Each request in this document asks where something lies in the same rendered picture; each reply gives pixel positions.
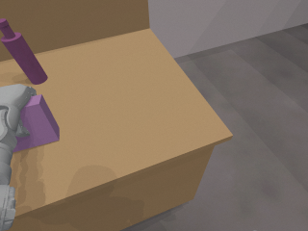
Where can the robot left forearm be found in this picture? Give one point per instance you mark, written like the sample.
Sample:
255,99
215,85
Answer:
9,120

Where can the sponge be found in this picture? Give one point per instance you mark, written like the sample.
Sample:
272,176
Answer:
39,121

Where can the table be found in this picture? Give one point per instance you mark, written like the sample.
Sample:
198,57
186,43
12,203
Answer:
136,135

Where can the robot left upper arm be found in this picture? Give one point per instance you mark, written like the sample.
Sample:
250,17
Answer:
7,206

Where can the left robot hand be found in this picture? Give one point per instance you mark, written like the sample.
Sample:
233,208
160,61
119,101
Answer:
17,95

